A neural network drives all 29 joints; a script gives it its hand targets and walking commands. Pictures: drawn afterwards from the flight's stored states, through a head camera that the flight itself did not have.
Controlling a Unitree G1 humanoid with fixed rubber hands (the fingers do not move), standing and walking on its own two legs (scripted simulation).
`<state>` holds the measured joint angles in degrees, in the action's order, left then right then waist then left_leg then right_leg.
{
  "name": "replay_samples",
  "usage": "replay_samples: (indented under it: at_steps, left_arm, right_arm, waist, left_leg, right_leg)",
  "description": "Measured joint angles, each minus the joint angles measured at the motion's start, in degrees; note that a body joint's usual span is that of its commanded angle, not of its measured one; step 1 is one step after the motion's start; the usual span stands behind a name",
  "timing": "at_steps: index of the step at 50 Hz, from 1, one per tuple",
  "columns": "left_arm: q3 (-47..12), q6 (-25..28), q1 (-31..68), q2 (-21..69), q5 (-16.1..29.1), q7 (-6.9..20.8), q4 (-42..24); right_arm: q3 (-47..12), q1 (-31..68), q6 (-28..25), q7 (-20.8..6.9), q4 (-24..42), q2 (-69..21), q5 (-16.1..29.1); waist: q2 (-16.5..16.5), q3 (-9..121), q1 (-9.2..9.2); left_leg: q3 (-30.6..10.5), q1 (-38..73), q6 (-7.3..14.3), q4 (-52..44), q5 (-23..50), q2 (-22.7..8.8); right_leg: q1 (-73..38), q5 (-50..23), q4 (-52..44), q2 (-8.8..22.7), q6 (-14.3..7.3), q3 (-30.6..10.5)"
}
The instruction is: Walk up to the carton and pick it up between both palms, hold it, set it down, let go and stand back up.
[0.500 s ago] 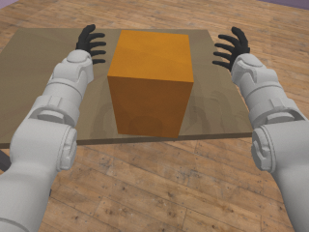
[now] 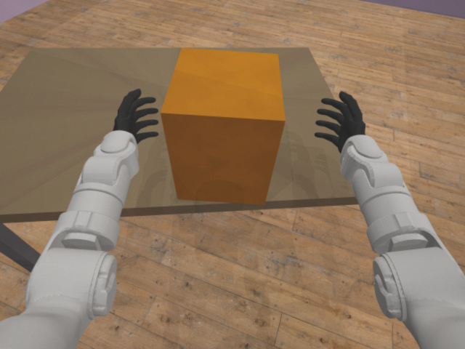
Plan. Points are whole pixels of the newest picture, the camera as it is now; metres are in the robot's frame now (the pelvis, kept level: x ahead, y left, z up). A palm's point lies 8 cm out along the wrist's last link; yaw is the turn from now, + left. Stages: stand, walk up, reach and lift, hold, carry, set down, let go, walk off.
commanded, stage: set down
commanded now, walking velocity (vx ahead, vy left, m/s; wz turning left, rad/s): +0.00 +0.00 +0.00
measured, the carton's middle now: (225, 130) +0.54 +0.05 +0.05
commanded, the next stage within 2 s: none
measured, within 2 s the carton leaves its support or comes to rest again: neither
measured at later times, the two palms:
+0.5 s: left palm (128, 188) +0.36 +0.20 +0.07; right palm (348, 191) +0.38 -0.18 +0.07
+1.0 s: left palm (117, 248) +0.28 +0.21 +0.00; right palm (348, 252) +0.30 -0.18 +0.01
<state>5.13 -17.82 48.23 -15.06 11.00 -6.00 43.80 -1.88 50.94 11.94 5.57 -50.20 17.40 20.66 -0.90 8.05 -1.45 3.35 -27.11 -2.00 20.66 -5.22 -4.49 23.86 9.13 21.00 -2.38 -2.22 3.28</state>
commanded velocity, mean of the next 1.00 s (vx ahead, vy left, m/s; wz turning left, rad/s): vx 0.00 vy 0.00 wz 0.00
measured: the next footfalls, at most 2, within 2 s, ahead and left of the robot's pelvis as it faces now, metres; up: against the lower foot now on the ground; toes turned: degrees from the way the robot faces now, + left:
none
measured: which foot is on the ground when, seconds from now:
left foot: down 0.00-1.00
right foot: down 0.00-1.00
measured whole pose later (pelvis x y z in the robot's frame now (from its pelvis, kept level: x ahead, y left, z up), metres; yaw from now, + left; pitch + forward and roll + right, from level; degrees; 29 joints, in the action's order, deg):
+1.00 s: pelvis +0.02 +0.00 +0.01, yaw +1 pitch +1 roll +0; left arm 2.1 0.5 1.7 -9.3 6.9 -2.2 23.3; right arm -3.1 4.4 -7.7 3.3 -29.5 10.3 12.1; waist -1.7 0.4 -0.7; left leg 3.7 -11.6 -1.8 17.4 -7.0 -3.0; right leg 9.0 11.9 19.3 -1.1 -1.9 3.0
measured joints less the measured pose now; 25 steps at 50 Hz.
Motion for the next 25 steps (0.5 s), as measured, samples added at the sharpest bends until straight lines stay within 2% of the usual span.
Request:
replay_samples:
  at_steps: [6,11,16,20,25]
  left_arm:
    - [1.7,1.7,-6.0,2.1,-3.4,1.8,-2.0]
    - [0.0,3.0,-8.9,2.3,-1.9,0.3,-2.8]
    - [-1.2,3.2,-13.4,3.6,-1.6,-0.9,-9.3]
    - [-0.6,1.5,-19.1,5.3,-3.4,0.3,-16.1]
    - [-0.4,1.8,-25.2,6.6,-4.7,1.0,-20.4]
  right_arm:
    - [-0.7,-5.3,-2.3,0.2,0.0,-1.9,-1.2]
    - [1.5,-7.9,-3.5,-0.1,0.9,-3.2,-2.2]
    - [2.1,-11.8,-5.2,-0.8,5.1,-3.4,-2.8]
    - [0.9,-16.7,-6.6,-0.9,8.7,-3.2,-2.3]
    - [0.8,-22.9,-8.7,-1.4,12.1,-2.8,-3.2]
  waist:
    - [-0.8,-1.3,0.37]
    - [-0.9,-2.6,0.92]
    - [-0.6,-3.1,0.92]
    - [-0.4,-3.9,0.94]
    - [-0.5,-4.9,0.98]
  left_leg:
    - [0.0,4.3,0.2,-1.0,-0.3,0.4]
    - [-0.5,3.9,0.4,0.3,-0.7,0.7]
    - [-0.4,3.0,0.5,0.9,-1.0,0.8]
    - [0.0,5.3,0.7,0.0,-1.2,1.0]
    - [0.5,8.3,0.8,-0.4,-1.8,1.2]
  right_leg:
    - [-4.4,0.3,-0.9,0.3,0.2,0.0]
    - [-4.3,0.8,0.0,0.7,0.2,0.5]
    - [-3.7,0.6,0.0,0.8,0.5,0.4]
    - [-6.0,0.5,-1.2,0.9,0.8,-0.1]
    - [-8.7,1.3,-1.2,1.1,0.8,-0.5]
